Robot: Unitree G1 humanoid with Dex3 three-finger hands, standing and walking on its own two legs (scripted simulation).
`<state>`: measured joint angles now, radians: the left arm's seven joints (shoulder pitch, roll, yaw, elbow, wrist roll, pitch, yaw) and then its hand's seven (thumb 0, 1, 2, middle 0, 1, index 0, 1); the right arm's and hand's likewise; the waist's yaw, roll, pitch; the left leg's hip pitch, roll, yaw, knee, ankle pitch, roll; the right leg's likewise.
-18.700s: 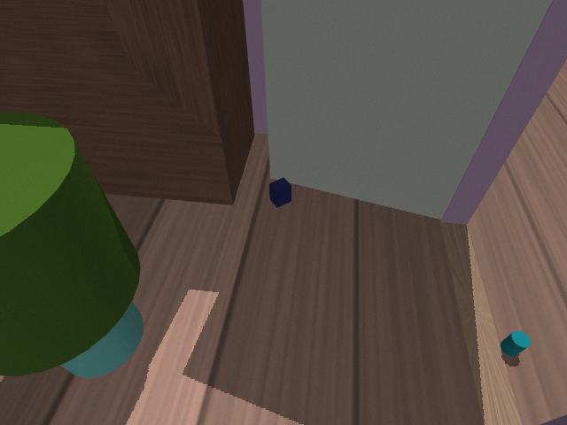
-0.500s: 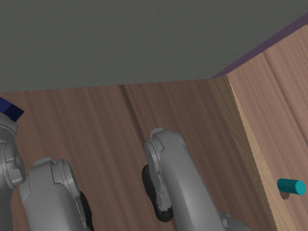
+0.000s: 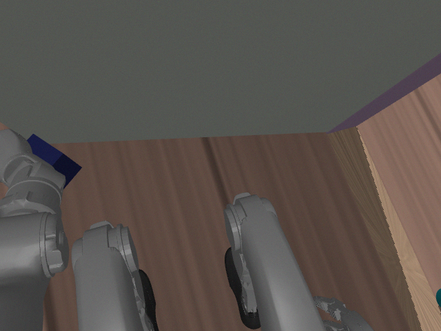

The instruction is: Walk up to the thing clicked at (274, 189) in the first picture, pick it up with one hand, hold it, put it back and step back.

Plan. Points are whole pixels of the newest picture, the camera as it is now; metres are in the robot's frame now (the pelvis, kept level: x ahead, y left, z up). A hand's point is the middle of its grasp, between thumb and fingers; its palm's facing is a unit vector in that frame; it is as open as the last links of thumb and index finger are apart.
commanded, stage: lift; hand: left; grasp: from above
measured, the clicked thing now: (45, 168) +0.46 +0.29 -0.19
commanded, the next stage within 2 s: hold in 1.38 s
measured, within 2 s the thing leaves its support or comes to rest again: neither
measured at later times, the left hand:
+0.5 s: hand out of the picture +0.38 +0.29 +0.02, palm faces -0.24 -0.35 -0.90, open 9.7 cm
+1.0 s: hand out of the picture +0.36 +0.27 +0.21, palm faces -0.29 -0.37 -0.88, open 9.7 cm
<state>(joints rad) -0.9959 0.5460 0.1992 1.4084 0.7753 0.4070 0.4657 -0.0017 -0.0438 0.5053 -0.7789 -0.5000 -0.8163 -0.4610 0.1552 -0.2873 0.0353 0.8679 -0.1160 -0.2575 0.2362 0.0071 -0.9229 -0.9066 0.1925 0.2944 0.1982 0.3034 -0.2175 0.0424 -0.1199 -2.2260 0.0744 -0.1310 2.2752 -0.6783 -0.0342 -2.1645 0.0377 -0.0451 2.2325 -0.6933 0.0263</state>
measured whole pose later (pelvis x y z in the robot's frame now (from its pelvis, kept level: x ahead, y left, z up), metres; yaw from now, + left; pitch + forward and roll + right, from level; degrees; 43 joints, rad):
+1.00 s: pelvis +0.06 -0.01 +0.31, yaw +6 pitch +19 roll -2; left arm -0.49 0.26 -0.12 0.97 0.64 0.62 0.35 -0.01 0.02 0.46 -0.72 -0.53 -0.76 -0.50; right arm 0.20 -0.23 0.02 0.87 0.04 -0.16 -0.06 0.01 -0.90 -0.90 0.20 0.30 0.20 0.30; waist -0.09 0.04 -0.17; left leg -1.02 0.07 -0.04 1.18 -0.49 -0.05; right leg -0.97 0.00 -0.04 1.16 -0.52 -0.01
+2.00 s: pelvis +0.09 +0.00 +0.39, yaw +6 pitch +6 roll +0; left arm -0.48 0.18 -0.19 0.95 0.65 0.69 0.30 -0.01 0.00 0.47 -0.75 -0.51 -0.77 -0.49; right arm 0.21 -0.26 0.02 0.82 0.04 -0.13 0.03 0.01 -0.90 -0.90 0.20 0.29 0.20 0.30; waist -0.03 0.03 -0.07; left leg -0.42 0.05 0.02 0.62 -0.30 -0.03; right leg -0.40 -0.02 0.00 0.64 -0.34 0.01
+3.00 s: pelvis +0.08 +0.00 +0.40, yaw +7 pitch +2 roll +0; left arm -0.39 0.18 -0.25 0.73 0.69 0.81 0.19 -0.02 -0.02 0.48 -0.77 -0.49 -0.80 -0.48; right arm 0.14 -0.26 0.04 0.79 0.05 -0.13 0.04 0.01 -0.91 -0.91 0.19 0.29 0.20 0.30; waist 0.01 0.04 -0.04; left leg -0.34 0.04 0.01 0.56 -0.27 -0.03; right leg -0.31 -0.03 -0.01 0.59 -0.31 0.01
